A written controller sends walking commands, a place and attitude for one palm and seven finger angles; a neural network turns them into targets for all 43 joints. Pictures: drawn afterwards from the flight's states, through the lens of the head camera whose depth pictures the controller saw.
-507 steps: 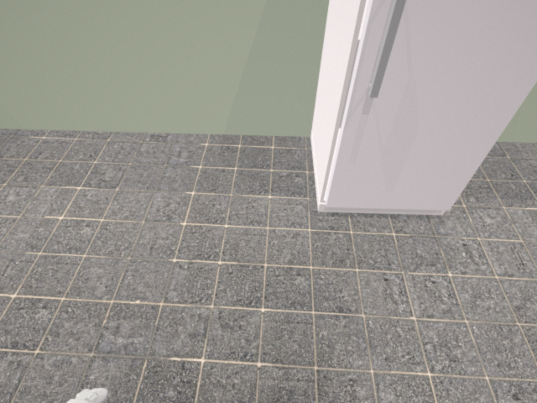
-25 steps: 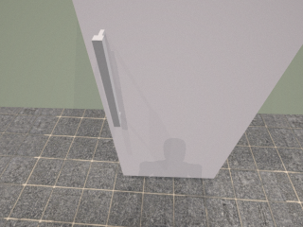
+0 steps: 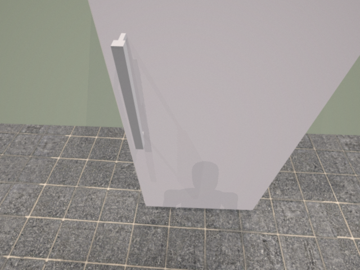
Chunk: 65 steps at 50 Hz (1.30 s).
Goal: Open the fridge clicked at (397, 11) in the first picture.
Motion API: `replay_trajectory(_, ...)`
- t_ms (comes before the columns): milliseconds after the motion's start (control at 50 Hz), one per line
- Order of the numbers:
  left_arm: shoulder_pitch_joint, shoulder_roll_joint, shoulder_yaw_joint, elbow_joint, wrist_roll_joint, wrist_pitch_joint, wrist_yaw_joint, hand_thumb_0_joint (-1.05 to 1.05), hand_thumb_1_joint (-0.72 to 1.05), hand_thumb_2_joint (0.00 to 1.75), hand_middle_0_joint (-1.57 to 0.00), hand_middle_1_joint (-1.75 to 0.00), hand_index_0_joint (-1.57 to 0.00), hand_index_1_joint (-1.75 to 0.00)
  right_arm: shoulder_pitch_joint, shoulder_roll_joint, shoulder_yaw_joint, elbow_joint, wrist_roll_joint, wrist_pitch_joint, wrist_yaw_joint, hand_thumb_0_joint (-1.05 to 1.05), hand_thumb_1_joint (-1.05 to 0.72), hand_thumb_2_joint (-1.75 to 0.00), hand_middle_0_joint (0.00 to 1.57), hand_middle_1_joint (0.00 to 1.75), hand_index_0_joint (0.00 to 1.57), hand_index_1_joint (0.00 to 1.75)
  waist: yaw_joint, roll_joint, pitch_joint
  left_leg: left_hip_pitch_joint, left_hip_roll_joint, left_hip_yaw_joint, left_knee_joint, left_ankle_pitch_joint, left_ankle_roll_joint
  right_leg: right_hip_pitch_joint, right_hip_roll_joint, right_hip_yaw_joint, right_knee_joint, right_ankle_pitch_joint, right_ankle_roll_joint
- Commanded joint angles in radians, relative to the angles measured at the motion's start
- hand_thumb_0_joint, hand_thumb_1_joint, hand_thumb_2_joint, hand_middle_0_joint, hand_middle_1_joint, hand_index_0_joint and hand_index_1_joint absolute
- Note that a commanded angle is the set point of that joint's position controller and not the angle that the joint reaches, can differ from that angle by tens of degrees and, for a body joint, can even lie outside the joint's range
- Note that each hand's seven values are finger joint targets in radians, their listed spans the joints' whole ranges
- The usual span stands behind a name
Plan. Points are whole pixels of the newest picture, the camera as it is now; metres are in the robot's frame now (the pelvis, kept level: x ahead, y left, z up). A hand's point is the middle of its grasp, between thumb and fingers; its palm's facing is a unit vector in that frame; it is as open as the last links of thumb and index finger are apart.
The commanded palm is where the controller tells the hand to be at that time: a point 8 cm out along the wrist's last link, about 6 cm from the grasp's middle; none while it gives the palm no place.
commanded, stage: look again from close up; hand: left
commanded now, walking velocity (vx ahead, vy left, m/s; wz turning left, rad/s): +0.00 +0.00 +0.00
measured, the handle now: (133, 101) +0.49 +0.16 +0.09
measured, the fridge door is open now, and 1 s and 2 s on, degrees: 0 0 0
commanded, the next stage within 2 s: raise the hand to about handle height in 0.32 s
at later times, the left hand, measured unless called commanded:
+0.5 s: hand out of the picture +0.08 +0.21 -0.13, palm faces +0.19 -0.95 -0.23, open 7.4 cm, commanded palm +0.10 +0.26 -0.06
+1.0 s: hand (77, 256) +0.15 +0.22 -0.01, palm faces +0.06 -1.00 -0.06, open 9.6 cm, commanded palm +0.13 +0.28 +0.00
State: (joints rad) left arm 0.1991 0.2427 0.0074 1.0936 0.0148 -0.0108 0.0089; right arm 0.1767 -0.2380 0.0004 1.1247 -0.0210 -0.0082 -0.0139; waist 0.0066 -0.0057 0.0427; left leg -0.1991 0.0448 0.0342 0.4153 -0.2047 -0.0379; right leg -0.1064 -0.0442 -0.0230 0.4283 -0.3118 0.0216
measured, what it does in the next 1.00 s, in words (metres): lowers itself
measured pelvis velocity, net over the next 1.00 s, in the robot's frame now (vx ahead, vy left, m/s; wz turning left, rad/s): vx -0.05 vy -0.01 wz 0.04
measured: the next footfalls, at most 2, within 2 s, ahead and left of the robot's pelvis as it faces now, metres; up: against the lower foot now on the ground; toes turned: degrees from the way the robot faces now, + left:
none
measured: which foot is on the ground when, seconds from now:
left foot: down 0.00-1.00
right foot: down 0.00-1.00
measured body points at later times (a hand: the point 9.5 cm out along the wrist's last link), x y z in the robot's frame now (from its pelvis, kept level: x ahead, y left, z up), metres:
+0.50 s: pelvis -0.01 +0.01 +0.00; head +0.01 +0.00 +0.45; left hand +0.07 +0.26 -0.11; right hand +0.06 -0.24 -0.14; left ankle +0.01 +0.14 -0.74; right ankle -0.05 -0.13 -0.74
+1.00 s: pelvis -0.05 -0.01 -0.08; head -0.01 +0.01 +0.37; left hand +0.14 +0.27 -0.01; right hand +0.16 -0.23 -0.14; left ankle +0.01 +0.14 -0.74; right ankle -0.05 -0.13 -0.74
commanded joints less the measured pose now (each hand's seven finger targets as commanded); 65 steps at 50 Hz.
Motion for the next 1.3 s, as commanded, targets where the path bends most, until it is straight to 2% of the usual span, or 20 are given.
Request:
replay_trajectory(0,0.032,0.158,0.034,-0.038,0.001,-0.019,0.015,0.0,0.9,0.9,-0.2,-0.3,-0.2,-0.3,0.008,-0.139,-0.024,-0.041,0.005,-0.024,-0.009,0.0,-0.9,-0.9,0.2,0.3,0.2,0.3,0.001,0.006,-0.05,0.067,0.069,-0.049,-0.033,0.233,0.044,-0.047,-0.077,0.049,-0.071,0.257,-0.037)
replay_trajectory(380,0.069,0.126,0.029,-0.017,0.002,-0.019,0.017,0.0,0.9,0.9,-0.2,-0.3,-0.2,-0.3,0.021,-0.115,-0.026,-0.032,0.007,-0.024,-0.011,0.0,-0.9,-0.9,0.2,0.3,0.2,0.3,0.003,-0.005,-0.025,0.063,0.069,-0.052,-0.041,0.216,0.045,-0.062,-0.074,0.046,-0.087,0.233,-0.033)
replay_trajectory(400,0.162,0.055,0.01,0.001,0.01,-0.035,0.066,0.0,0.9,0.9,-0.2,-0.3,-0.2,-0.3,-0.001,-0.089,-0.028,-0.102,0.017,-0.027,-0.005,0.0,-0.9,-0.9,0.2,0.3,0.2,0.3,0.008,0.016,0.001,0.02,0.072,0.002,0.185,0.306,0.024,-0.106,-0.114,0.127,-0.082,0.569,-0.011)
replay_trajectory(420,-0.605,0.362,0.23,-1.498,-0.168,-0.255,0.053,0.0,0.88,0.89,-0.2,-0.32,-0.2,-0.32,0.041,-0.205,-0.049,-0.398,0.059,-0.164,-0.048,0.0,-0.9,-0.9,0.2,0.3,0.2,0.3,-0.084,0.153,-0.468,0.282,-0.045,-0.002,0.05,0.391,0.062,-0.018,-0.013,-0.016,0.055,0.605,-0.046)
replay_trajectory(440,-0.346,0.411,0.283,-1.42,-0.107,-0.25,0.093,0.0,0.85,0.88,-0.2,-0.33,-0.2,-0.33,-0.02,-0.112,-0.018,-0.398,0.058,-0.237,-0.095,0.0,-0.9,-0.9,0.2,0.3,0.2,0.3,-0.009,0.251,-0.387,0.349,-0.008,0.024,0.04,0.43,0.059,-0.104,0.021,-0.023,0.094,0.401,-0.043)
replay_trajectory(460,0.15,0.034,0.072,-1.194,-0.138,-0.14,0.078,0.0,0.83,0.87,-0.21,-0.34,-0.21,-0.34,-0.003,-0.089,-0.036,-0.41,0.043,-0.28,-0.087,0.0,-0.9,-0.9,0.2,0.3,0.2,0.3,-0.002,0.249,-0.339,0.276,0.019,-0.001,0.032,0.481,0.055,-0.156,0.038,-0.086,0.128,0.219,-0.041)
replay_trajectory(480,0.134,-0.021,0.088,-1.098,-0.16,-0.115,0.071,0.0,0.81,0.86,-0.21,-0.36,-0.21,-0.36,0.029,-0.103,-0.05,-0.383,0.064,-0.286,-0.078,0.0,-0.9,-0.9,0.2,0.3,0.2,0.3,-0.052,0.121,-0.213,0.168,-0.003,-0.022,0.072,0.383,0.05,-0.221,0.038,-0.091,0.114,0.182,-0.026)
replay_trajectory(500,0.055,-0.001,0.107,-1.13,-0.17,-0.161,0.048,0.0,0.78,0.85,-0.21,-0.37,-0.21,-0.37,0.002,-0.124,-0.066,-0.443,0.055,-0.293,-0.076,0.0,-0.9,-0.9,0.2,0.3,0.2,0.3,-0.059,0.051,-0.097,0.037,-0.021,-0.029,0.114,0.226,0.045,-0.286,0.039,-0.099,0.1,0.181,-0.017)
replay_trajectory(520,0.116,0.033,0.178,-1.026,-0.175,-0.219,0.022,0.0,0.76,0.84,-0.21,-0.39,-0.21,-0.39,0.005,-0.13,-0.082,-0.444,0.039,-0.294,-0.075,0.0,-0.9,-0.9,0.2,0.3,0.2,0.3,-0.059,-0.06,-0.063,-0.069,-0.032,-0.027,0.159,0.123,0.041,-0.362,0.044,-0.11,0.115,0.13,-0.013)
replay_trajectory(560,0.345,-0.053,0.18,-0.846,-0.21,-0.357,-0.091,0.0,0.71,0.82,-0.21,-0.42,-0.21,-0.42,-0.028,-0.111,-0.09,-0.497,0.032,-0.296,-0.051,0.0,-0.9,-0.9,0.2,0.3,0.2,0.3,0.016,-0.187,-0.055,-0.242,-0.041,-0.018,0.245,0.047,0.023,-0.44,0.054,-0.114,0.217,0.074,-0.019)
replay_trajectory(580,0.359,-0.07,0.177,-0.807,-0.232,-0.439,-0.158,0.0,0.69,0.81,-0.22,-0.43,-0.22,-0.43,-0.052,-0.113,-0.094,-0.518,0.028,-0.299,-0.036,0.0,-0.9,-0.9,0.2,0.3,0.2,0.3,0.029,-0.222,-0.052,-0.336,-0.041,-0.017,0.302,-0.01,0.017,-0.503,0.053,-0.103,0.278,0.027,-0.02)
replay_trajectory(620,0.339,-0.019,0.213,-0.816,-0.272,-0.593,-0.303,0.0,0.64,0.79,-0.22,-0.47,-0.22,-0.47,-0.075,-0.122,-0.105,-0.573,0.032,-0.307,-0.009,0.0,-0.9,-0.9,0.2,0.3,0.2,0.3,0.047,-0.165,-0.131,-0.442,-0.046,-0.01,0.4,-0.085,0.011,-0.561,0.04,-0.065,0.371,-0.057,-0.032)
replay_trajectory(640,0.335,0.054,0.268,-0.805,-0.288,-0.633,-0.378,0.0,0.62,0.78,-0.22,-0.48,-0.22,-0.48,-0.07,-0.131,-0.108,-0.608,0.039,-0.31,0.001,0.0,-0.9,-0.9,0.2,0.3,0.2,0.3,0.062,-0.089,-0.161,-0.459,-0.05,-0.006,0.44,-0.075,0.015,-0.55,0.028,-0.028,0.401,-0.037,-0.045)
replay_trajectory(680,0.276,0.129,0.337,-0.92,-0.334,-0.596,-0.435,0.0,0.57,0.76,-0.22,-0.51,-0.22,-0.51,-0.084,-0.14,-0.107,-0.697,0.052,-0.302,-0.005,0.0,-0.9,-0.9,0.2,0.3,0.2,0.3,0.076,-0.02,-0.291,-0.46,-0.06,0.021,0.466,-0.118,0.032,-0.531,0.023,-0.002,0.409,-0.115,-0.036)
replay_trajectory(740,0.132,0.155,0.366,-1.092,-0.39,-0.507,-0.413,0.0,0.5,0.73,-0.23,-0.55,-0.23,-0.55,-0.066,-0.131,-0.09,-0.752,0.059,-0.285,-0.039,0.0,-0.9,-0.9,0.2,0.3,0.2,0.3,0.051,-0.023,-0.295,-0.475,-0.051,-0.004,0.478,-0.205,0.045,-0.573,0.035,0.033,0.373,-0.272,-0.02)
replay_trajectory(820,-0.035,0.157,0.292,-1.383,-0.338,-0.527,-0.323,0.0,0.41,0.69,-0.24,-0.62,-0.24,-0.62,-0.005,-0.117,-0.07,-0.73,0.049,-0.301,-0.072,0.0,-0.9,-0.9,0.2,0.3,0.2,0.3,-0.021,0.106,-0.322,-0.383,-0.026,-0.034,0.496,-0.167,0.064,-0.611,0.051,0.02,0.392,-0.174,-0.028)
replay_trajectory(900,-0.037,0.159,0.258,-1.32,-0.323,-0.496,-0.348,0.0,0.32,0.65,-0.24,-0.68,-0.24,-0.68,0.019,-0.127,-0.053,-0.676,0.049,-0.317,-0.095,0.0,-0.9,-0.9,0.2,0.3,0.2,0.3,-0.057,0.072,-0.263,-0.408,-0.02,-0.057,0.509,-0.154,0.066,-0.628,0.061,0.013,0.384,-0.134,-0.027)
replay_trajectory(1040,0.087,0.249,0.415,-1.194,-0.379,-0.311,-0.396,0.0,0.15,0.58,-0.25,-0.78,-0.25,-0.78,-0.011,-0.122,-0.049,-0.679,0.059,-0.313,-0.098,0.0,-0.9,-0.9,0.2,0.3,0.2,0.3,0.034,0.041,-0.338,-0.363,-0.031,-0.053,0.434,-0.05,0.059,-0.459,0.057,0.002,0.335,-0.035,-0.026)
replay_trajectory(1120,0.066,0.21,0.402,-1.252,-0.394,-0.314,-0.37,0.0,0.06,0.54,-0.26,-0.84,-0.26,-0.84,-0.008,-0.113,-0.045,-0.684,0.056,-0.314,-0.088,0.0,-0.9,-0.9,0.2,0.3,0.2,0.3,0.023,0.041,-0.32,-0.317,-0.032,-0.048,0.396,-0.024,0.057,-0.461,0.062,-0.028,0.326,0.02,-0.017)
replay_trajectory(1280,0.002,0.251,0.412,-1.239,-0.389,-0.32,-0.391,0.0,-0.13,0.46,-0.27,-0.96,-0.27,-0.96,0.024,-0.138,-0.041,-0.676,0.062,-0.327,-0.088,0.0,-0.9,-0.9,0.2,0.3,0.2,0.3,0.014,0.04,-0.308,-0.258,-0.035,-0.046,0.343,-0.022,0.059,-0.433,0.066,-0.038,0.292,0.036,-0.02)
